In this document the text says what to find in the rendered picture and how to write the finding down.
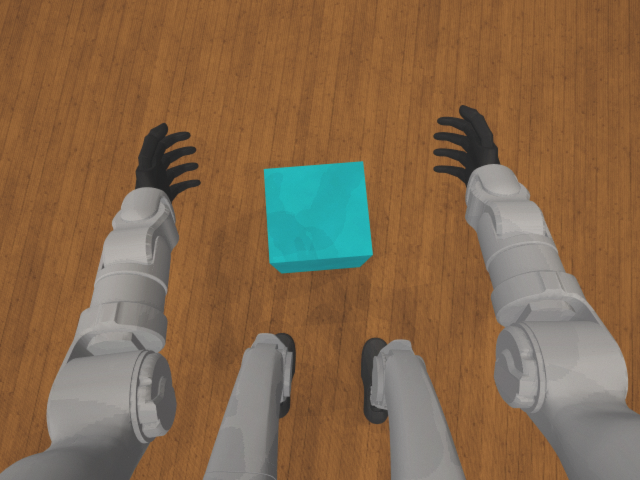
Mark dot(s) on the right robot upper arm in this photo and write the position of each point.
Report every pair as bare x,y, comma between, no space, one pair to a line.
569,377

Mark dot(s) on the left robot forearm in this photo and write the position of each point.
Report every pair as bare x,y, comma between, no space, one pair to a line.
127,307

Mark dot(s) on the left robot upper arm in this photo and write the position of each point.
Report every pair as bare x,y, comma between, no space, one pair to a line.
104,412

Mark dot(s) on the robot right hand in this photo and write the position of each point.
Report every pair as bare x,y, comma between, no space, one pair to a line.
478,143

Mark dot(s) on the carton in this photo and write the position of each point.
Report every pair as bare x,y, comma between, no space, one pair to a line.
317,217

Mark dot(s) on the robot right shin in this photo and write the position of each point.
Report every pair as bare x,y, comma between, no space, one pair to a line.
399,344

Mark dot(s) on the robot left hand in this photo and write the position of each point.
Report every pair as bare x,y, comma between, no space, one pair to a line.
153,163

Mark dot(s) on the right robot forearm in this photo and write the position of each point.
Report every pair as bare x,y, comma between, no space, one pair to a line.
528,278

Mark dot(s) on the left robot thigh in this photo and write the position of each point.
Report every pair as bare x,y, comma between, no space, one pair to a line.
246,447

